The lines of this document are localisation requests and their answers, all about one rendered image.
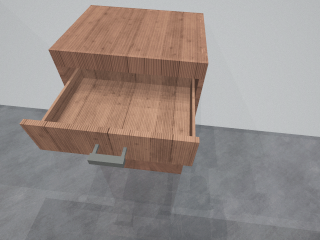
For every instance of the handle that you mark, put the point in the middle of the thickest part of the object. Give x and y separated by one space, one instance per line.
107 160

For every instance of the cabinet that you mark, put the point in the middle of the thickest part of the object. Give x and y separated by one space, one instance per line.
139 41

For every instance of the drawer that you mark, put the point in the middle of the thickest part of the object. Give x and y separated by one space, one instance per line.
153 116

